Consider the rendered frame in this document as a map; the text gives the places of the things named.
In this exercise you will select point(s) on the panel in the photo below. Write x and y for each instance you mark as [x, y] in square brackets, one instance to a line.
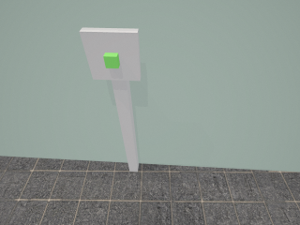
[124, 41]

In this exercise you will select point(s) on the button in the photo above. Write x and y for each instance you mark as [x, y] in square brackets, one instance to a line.
[111, 60]

